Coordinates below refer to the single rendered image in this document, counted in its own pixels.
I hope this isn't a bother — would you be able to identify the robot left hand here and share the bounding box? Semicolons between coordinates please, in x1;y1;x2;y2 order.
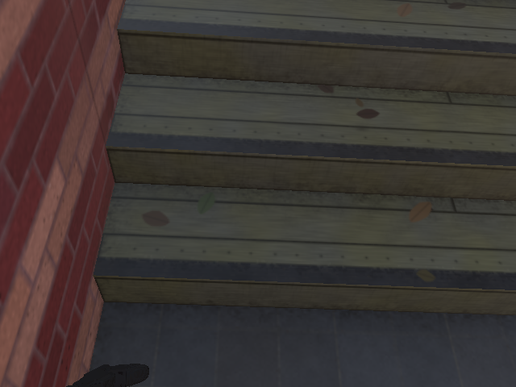
66;364;149;387

